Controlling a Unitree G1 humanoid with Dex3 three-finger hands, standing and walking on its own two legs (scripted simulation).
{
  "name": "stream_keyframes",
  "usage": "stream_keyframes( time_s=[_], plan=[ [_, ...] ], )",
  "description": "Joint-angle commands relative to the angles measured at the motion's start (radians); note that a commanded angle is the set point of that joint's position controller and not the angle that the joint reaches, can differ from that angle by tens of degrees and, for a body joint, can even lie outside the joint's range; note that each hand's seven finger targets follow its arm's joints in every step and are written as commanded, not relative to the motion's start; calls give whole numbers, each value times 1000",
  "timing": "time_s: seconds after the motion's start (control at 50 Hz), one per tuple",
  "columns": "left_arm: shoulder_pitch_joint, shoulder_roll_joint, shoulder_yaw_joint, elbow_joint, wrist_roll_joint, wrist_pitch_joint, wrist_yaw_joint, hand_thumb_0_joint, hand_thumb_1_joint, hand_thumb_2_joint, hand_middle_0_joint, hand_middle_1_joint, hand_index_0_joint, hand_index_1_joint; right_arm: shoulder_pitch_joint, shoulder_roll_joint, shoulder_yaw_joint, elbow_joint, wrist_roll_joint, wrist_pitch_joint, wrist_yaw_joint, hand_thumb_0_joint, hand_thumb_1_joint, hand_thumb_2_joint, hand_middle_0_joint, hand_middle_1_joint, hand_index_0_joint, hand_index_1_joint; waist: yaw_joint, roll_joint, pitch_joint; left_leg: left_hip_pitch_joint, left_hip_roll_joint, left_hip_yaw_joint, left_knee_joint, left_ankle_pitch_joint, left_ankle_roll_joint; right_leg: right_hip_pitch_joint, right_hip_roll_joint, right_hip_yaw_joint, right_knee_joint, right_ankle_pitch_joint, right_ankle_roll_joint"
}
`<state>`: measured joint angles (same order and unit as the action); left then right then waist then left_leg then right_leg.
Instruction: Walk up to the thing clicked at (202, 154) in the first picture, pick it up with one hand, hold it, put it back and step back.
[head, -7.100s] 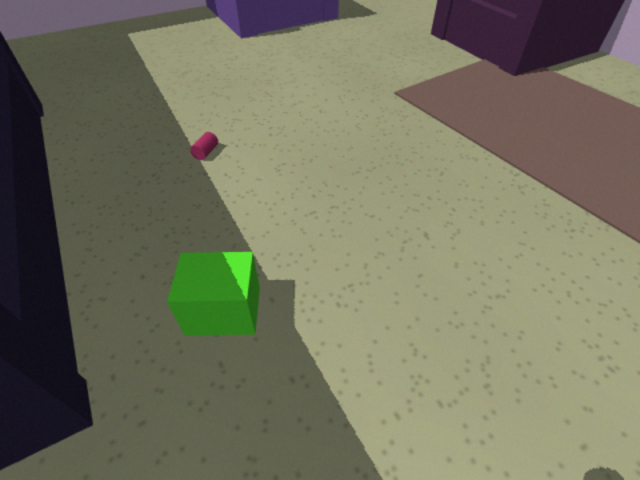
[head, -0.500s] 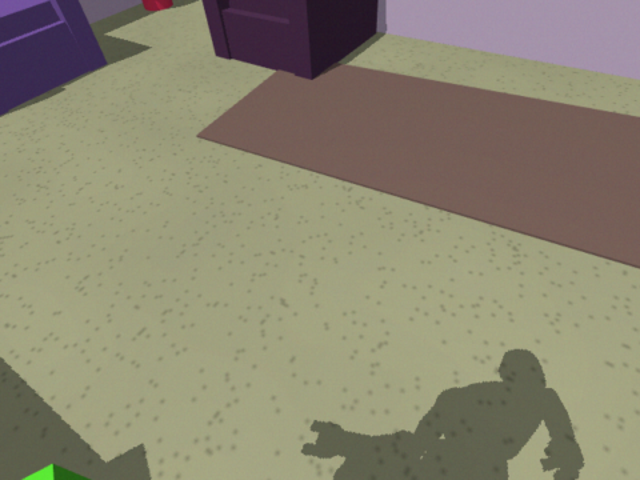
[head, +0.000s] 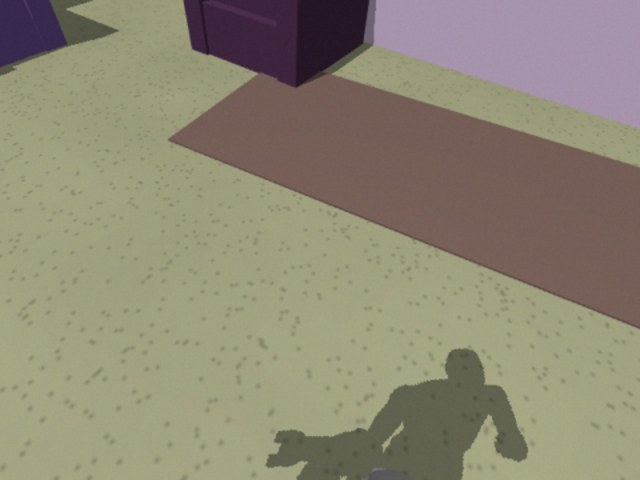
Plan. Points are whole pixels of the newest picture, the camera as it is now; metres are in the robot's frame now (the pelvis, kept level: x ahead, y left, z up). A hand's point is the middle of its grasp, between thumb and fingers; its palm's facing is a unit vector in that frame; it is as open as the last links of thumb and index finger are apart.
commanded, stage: walk up
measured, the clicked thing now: out of the picture +0.70 +1.39 -0.72
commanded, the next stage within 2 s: stand in 1.28 s
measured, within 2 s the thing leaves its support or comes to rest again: neither
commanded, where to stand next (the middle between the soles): +0.24 -0.01 m, yaw +0 degrees
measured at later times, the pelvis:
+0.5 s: pelvis +0.13 -0.02 -0.01, yaw +0 degrees
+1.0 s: pelvis +0.17 -0.01 +0.01, yaw +0 degrees
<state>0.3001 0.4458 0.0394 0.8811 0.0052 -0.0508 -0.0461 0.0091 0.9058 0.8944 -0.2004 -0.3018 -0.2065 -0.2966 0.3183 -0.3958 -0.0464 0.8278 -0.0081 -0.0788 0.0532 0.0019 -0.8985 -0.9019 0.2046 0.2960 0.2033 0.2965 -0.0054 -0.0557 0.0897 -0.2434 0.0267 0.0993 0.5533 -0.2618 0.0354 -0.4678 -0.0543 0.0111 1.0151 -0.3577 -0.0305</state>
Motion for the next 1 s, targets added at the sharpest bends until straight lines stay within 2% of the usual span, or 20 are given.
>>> stream_keyframes(
  time_s=[0.0, 0.12, 0.16, 0.18, 0.2, 0.22, 0.24, 0.28, 0.34, 0.42, 0.48, 0.5, 0.52, 0.54, 0.56, 0.6, 0.66, 0.78, 0.86, 0.98],
  plan=[
    [-1, 158, 59, -75, 4, -16, -4, 0, 900, 900, -200, -300, -200, -300, 62, -281, -87, -67, 2, -27, -27, 0, -900, -900, 200, 300, 200, 300, -27, 224, -21, 100, 254, -242, -276, 178, 205, -95, -50, -7, -149, 45, 21],
    [-28, 130, 64, -74, 1, -30, -11, 0, 900, 900, -200, -300, -200, -300, 22, -283, -83, -92, 5, -9, -20, 0, -900, -900, 200, 300, 200, 300, -6, 201, -47, 8, 217, -166, -175, 175, 160, 147, 8, -72, -402, 174, 3],
    [73, 157, 78, -36, 5, -41, 4, 0, 900, 900, -200, -300, -200, -300, 5, -244, -66, -106, 8, 3, -22, 0, -900, -900, 200, 300, 200, 300, 55, 95, -98, -67, 174, -126, 2, 147, 117, 362, 46, -79, -496, 209, -5],
    [121, 196, 93, -24, 10, -49, 15, 0, 900, 900, -200, -300, -200, -300, 49, -191, -46, -106, 10, 5, -23, 0, -900, -900, 200, 300, 200, 300, 77, -41, -141, -135, 107, -70, 194, 100, 86, 489, 13, -11, -567, 143, -27],
    [174, 290, 122, -34, 17, -57, 26, 0, 900, 900, -200, -300, -200, -300, 78, -128, -24, -126, 11, 3, -22, 0, -900, -900, 200, 300, 200, 300, 90, -257, -182, -322, 4, -9, 462, -159, 27, 594, -245, 375, -665, 14, -109],
    [151, 317, 116, -56, 3, -56, 28, 0, 900, 900, -200, -300, -200, -300, 71, -200, -41, -102, 6, 17, -31, 0, -900, -900, 200, 300, 200, 300, 88, -154, -134, -412, -33, -76, 556, -288, 10, 540, -379, 621, -750, -61, -224],
    [98, 304, 107, -69, -9, -51, 29, 0, 900, 900, -200, -300, -200, -300, 46, -250, -59, -81, -3, 25, -41, 0, -900, -900, 200, 300, 200, 300, 66, -57, -70, -401, 22, -144, 594, -302, 6, 420, -392, 596, -741, -64, -269],
    [23, 260, 93, -86, -9, -44, 34, 0, 900, 900, -200, -300, -200, -300, 57, -246, -59, -50, 9, 25, -36, 0, -900, -900, 200, 300, 200, 300, 37, -46, -16, -372, 67, -161, 534, -229, 1, 314, -302, 403, -744, -57, -241],
    [-17, 232, 78, -93, 6, -37, 35, 0, 900, 900, -200, -300, -200, -300, 117, -209, -55, 5, -1, 32, -25, 0, -900, -900, 200, 300, 200, 300, 5, -131, -36, -226, 52, -99, 363, -170, -14, 199, -196, 180, -686, 153, -197],
    [-62, 201, 56, -87, 8, -22, 43, 0, 900, 900, -200, -300, -200, -300, 54, -168, -44, 32, 0, 39, -35, 0, -900, -900, 200, 300, 200, 300, 8, -125, -85, -58, 26, -58, 179, -41, -27, 108, -179, 99, -586, 342, -169],
    [-121, 160, 27, -82, -6, 4, 45, 0, 900, 900, -200, -300, -200, -300, 38, -182, -51, 60, -4, 31, -49, 0, -900, -900, 200, 300, 200, 300, -28, -36, -101, 118, 4, -65, 50, 107, -8, -32, -139, 70, -477, 191, -104],
    [-123, 131, 16, -78, -11, 12, 46, 0, 900, 900, -200, -300, -200, -300, 26, -214, -53, 55, -10, 27, -55, 0, -900, -900, 200, 300, 200, 300, -32, 42, -89, 111, 77, -165, -42, 96, 8, -61, -97, 45, -430, 96, -61],
    [-100, 97, 7, -70, -20, 20, 45, 0, 900, 900, -200, -300, -200, -300, -21, -255, -54, 37, -16, 18, -58, 0, -900, -900, 200, 300, 200, 300, 0, 146, -87, 33, 217, -384, -170, 34, 53, -19, -14, 5, -336, -1, -12],
    [-49, 132, 17, -24, -27, 33, 52, 0, 900, 900, -200, -300, -200, -300, -84, -306, -54, 29, 1, 18, -57, 0, -900, -900, 200, 300, 200, 300, 20, 208, -84, -89, 306, -494, -229, -71, 145, 99, 30, -18, -272, -134, 3],
    [-42, 155, 26, 15, -21, 36, 55, 0, 900, 900, -200, -300, -200, -300, -143, -291, -50, 32, -1, 23, -55, 0, -900, -900, 200, 300, 200, 300, 35, 187, -54, -173, 290, -470, -231, -114, 155, 171, 12, -4, -255, -145, 0],
    [-28, 140, 19, 55, -16, 28, 51, 0, 900, 900, -200, -300, -200, -300, -202, -247, -26, 49, 3, 29, -56, 0, -900, -900, 200, 300, 200, 300, 54, 186, -79, -141, 193, -314, -166, -64, 80, 224, -1, -4, -423, -3, -8],
    [-86, 166, 17, 85, -8, 17, 48, 0, 900, 900, -200, -300, -200, -300, -194, -203, -6, 87, 13, 35, -52, 0, -900, -900, 200, 300, 200, 300, 21, 166, -102, -104, 136, -252, -138, -64, 18, 243, -48, 72, -515, 94, -23],
    [-148, 145, -2, 150, -17, 13, 49, 0, 900, 900, -200, -300, -200, -300, -261, -199, 4, 150, 20, 28, -56, 0, -900, -900, 200, 300, 200, 300, 19, 122, -151, 52, 131, -208, -123, 219, 14, 268, -59, 47, -567, 266, -2],
    [-194, 142, -5, 178, -16, 12, 50, 0, 900, 900, -200, -300, -200, -300, -287, -187, 5, 187, 23, 34, -57, 0, -900, -900, 200, 300, 200, 300, 7, 76, -160, 110, 115, -174, -136, 271, 3, 288, -77, 49, -619, 336, 4],
    [-237, 123, -8, 215, -11, 16, 50, 0, 900, 900, -200, -300, -200, -300, -337, -176, 7, 234, 21, 44, -54, 0, -900, -900, 200, 300, 200, 300, 8, 47, -154, 159, 116, -163, -186, 252, -6, 300, -86, 51, -701, 311, 13]
  ],
)
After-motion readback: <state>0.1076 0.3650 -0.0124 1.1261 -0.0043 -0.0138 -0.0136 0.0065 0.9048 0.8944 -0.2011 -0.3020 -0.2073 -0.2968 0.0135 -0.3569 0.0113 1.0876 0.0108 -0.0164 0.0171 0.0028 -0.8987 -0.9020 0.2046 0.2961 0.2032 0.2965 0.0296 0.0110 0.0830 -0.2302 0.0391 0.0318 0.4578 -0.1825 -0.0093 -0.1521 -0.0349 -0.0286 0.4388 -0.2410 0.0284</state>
